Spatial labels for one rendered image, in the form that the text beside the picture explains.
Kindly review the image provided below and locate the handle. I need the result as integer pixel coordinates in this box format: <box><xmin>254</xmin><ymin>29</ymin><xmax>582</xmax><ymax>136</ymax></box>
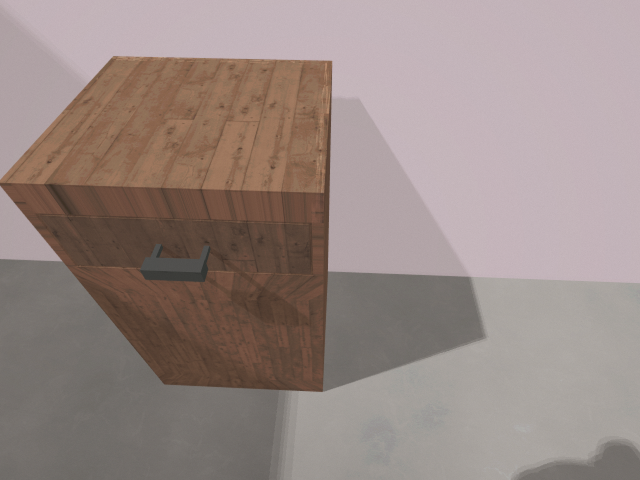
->
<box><xmin>140</xmin><ymin>244</ymin><xmax>211</xmax><ymax>282</ymax></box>

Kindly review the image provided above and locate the drawer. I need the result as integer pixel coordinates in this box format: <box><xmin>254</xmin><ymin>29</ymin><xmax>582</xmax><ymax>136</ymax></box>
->
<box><xmin>39</xmin><ymin>213</ymin><xmax>313</xmax><ymax>274</ymax></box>

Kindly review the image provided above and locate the cabinet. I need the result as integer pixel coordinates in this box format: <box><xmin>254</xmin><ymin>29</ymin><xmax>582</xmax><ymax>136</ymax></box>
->
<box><xmin>0</xmin><ymin>56</ymin><xmax>332</xmax><ymax>392</ymax></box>

